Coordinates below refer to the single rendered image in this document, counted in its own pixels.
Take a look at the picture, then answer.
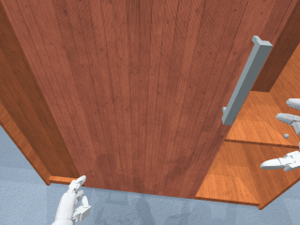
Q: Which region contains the robot left hand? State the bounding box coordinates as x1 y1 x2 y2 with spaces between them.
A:
54 175 91 225

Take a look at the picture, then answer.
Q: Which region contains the handle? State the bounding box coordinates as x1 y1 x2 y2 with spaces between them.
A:
221 36 273 126

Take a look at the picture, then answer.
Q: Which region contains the robot right hand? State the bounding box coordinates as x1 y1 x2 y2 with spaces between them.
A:
260 98 300 172

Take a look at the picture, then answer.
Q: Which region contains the wardrobe door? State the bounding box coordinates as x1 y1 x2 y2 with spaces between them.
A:
0 0 81 179
0 0 298 200

